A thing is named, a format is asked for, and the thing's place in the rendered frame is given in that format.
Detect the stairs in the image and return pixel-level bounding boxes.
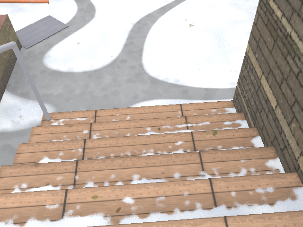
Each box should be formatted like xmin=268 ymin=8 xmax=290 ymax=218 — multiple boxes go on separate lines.
xmin=0 ymin=100 xmax=303 ymax=227

